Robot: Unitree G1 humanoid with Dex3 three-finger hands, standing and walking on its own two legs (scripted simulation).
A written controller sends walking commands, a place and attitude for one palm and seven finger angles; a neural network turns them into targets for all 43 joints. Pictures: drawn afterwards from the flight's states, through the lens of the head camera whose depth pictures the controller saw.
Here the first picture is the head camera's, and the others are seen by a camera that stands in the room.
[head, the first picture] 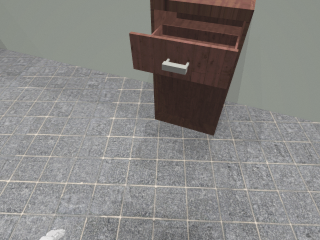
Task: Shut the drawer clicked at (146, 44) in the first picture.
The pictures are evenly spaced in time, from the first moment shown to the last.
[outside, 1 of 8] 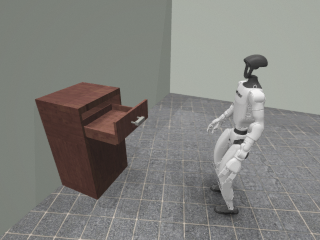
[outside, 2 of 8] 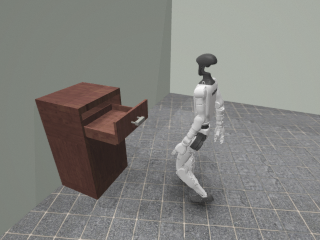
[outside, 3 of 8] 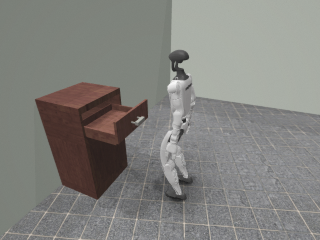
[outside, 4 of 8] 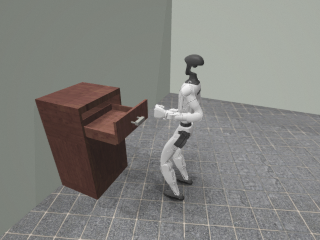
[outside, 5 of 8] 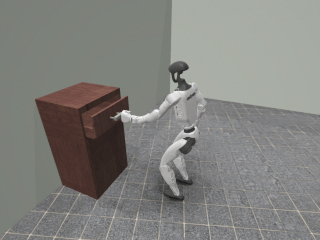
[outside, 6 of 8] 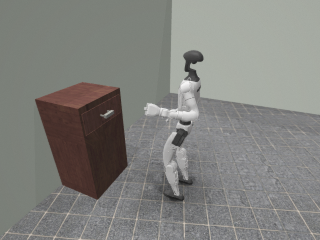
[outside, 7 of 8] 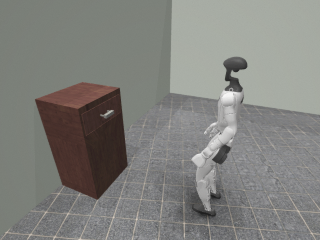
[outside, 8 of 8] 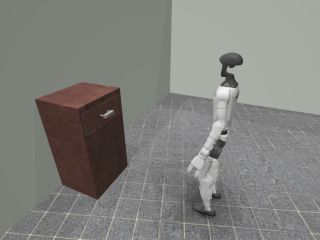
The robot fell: no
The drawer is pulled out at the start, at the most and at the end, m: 0.30 0.30 0.00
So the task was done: yes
